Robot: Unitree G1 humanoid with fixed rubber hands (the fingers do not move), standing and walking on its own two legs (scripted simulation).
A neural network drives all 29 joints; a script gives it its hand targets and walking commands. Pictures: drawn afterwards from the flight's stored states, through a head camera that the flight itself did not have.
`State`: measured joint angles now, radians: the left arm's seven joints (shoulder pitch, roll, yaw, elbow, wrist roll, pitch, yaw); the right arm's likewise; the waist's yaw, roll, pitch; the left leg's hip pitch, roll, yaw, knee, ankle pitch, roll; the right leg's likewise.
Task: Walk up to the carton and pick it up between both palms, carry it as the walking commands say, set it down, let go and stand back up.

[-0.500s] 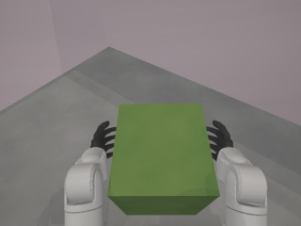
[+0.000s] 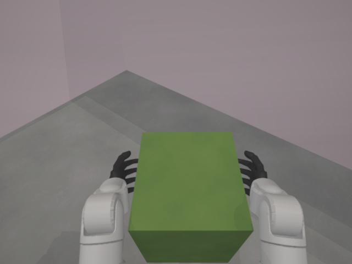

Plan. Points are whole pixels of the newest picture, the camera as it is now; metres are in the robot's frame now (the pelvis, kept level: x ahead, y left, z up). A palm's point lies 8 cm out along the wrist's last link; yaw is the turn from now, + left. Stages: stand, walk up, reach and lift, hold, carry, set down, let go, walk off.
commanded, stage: carry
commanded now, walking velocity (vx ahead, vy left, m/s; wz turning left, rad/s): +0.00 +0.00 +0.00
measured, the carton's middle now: (187, 200) +0.28 +0.00 +0.01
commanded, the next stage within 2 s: hold in 1.54 s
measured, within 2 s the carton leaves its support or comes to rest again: neither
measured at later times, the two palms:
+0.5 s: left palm (114, 197) +0.25 +0.15 +0.08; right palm (257, 198) +0.25 -0.14 +0.08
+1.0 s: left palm (118, 205) +0.24 +0.15 +0.06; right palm (259, 207) +0.24 -0.14 +0.06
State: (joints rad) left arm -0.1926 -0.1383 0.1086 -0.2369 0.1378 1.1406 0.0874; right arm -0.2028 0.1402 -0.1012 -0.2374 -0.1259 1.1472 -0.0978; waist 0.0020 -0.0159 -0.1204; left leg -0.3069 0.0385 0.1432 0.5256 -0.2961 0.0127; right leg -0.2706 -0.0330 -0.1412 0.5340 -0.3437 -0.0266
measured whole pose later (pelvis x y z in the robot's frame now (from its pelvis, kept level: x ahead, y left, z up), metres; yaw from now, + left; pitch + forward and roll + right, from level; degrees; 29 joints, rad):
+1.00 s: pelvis -0.04 +0.00 +0.00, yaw +0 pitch +3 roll +0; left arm -0.17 -0.14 0.11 -0.03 0.17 0.92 0.06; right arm -0.18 0.14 -0.11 -0.03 -0.16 0.92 -0.08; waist 0.00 0.00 -0.13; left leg -0.34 0.05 0.13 0.51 -0.23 0.01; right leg -0.30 -0.02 -0.14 0.52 -0.28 -0.04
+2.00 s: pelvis -0.05 +0.00 +0.01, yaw -6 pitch -6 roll +1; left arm -0.24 -0.15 0.27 0.21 0.26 0.76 0.01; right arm -0.35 0.18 -0.17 0.34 -0.30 0.73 -0.02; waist 0.09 0.02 -0.03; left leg -0.09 0.00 -0.01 0.39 -0.19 -0.01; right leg -0.11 0.04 0.03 0.43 -0.22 -0.05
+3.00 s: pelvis -0.07 +0.01 -0.01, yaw -7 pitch +7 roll +1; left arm -0.40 -0.19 0.44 0.48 0.35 0.39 -0.01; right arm -0.45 0.20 -0.39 0.59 -0.35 0.35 -0.01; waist 0.10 -0.02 0.01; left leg -0.51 -0.03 -0.03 0.64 -0.26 0.00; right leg -0.51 0.06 0.07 0.66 -0.27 -0.03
